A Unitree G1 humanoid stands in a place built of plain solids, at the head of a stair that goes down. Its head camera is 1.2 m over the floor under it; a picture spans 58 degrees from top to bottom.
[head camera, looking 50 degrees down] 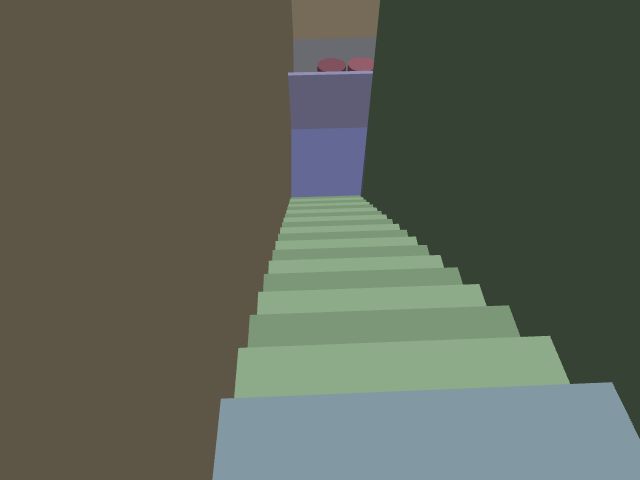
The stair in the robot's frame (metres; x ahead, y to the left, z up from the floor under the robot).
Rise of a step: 0.20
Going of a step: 0.25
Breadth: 1.10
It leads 2 degrees to the left of straight ahead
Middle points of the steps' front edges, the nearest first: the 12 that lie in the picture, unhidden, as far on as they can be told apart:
0.46 -0.28 0.00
0.71 -0.27 -0.20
0.95 -0.26 -0.40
1.20 -0.25 -0.59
1.45 -0.23 -0.79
1.69 -0.22 -0.99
1.94 -0.21 -1.19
2.19 -0.20 -1.39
2.43 -0.19 -1.59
2.68 -0.18 -1.78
2.93 -0.17 -1.98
3.17 -0.16 -2.18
